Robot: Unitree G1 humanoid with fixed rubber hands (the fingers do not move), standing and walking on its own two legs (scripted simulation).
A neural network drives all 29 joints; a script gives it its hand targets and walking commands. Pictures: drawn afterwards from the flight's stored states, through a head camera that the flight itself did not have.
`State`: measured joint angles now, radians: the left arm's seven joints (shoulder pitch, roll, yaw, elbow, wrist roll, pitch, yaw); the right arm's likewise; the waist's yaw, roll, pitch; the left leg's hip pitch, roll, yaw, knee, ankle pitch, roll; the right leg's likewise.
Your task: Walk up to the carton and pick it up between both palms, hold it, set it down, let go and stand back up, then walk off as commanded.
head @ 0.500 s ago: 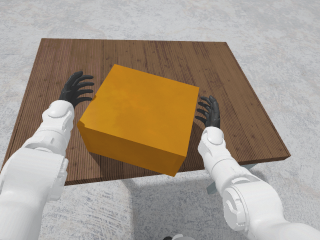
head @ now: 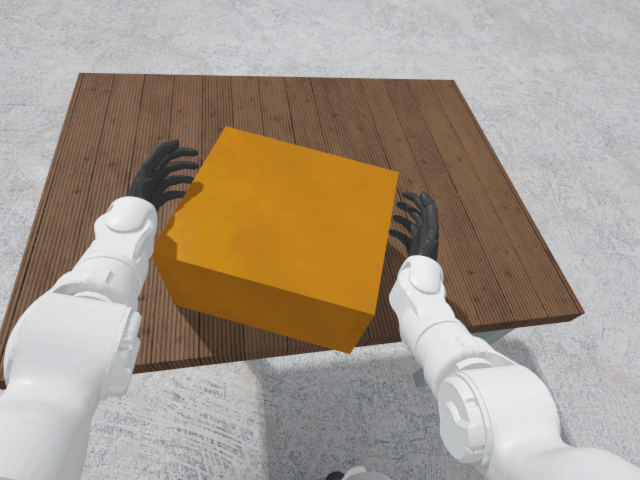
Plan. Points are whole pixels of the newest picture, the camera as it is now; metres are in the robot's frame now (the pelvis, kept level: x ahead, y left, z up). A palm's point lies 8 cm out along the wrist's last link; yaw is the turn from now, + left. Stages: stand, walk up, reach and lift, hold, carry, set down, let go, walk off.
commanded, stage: reach and lift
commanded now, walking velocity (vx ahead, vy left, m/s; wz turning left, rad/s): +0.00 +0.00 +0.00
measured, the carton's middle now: (286, 238) +0.45 -0.01 -0.02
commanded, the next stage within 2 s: none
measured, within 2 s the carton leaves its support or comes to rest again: leaves its support in 1.60 s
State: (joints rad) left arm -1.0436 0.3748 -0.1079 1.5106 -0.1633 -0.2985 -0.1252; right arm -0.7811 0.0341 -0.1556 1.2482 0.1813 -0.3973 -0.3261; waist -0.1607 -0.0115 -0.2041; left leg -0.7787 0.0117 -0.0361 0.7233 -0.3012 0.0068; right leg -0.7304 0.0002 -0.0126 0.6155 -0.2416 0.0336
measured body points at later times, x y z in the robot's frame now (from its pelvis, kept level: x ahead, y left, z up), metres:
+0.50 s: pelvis +0.00 +0.00 +0.00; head +0.09 +0.04 +0.44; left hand +0.49 +0.17 +0.05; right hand +0.39 -0.18 +0.03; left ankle +0.01 +0.10 -0.71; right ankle +0.02 -0.15 -0.71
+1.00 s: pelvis +0.00 +0.02 +0.00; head +0.10 +0.05 +0.44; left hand +0.49 +0.17 +0.05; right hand +0.38 -0.18 +0.02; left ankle +0.01 +0.10 -0.71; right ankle +0.02 -0.15 -0.71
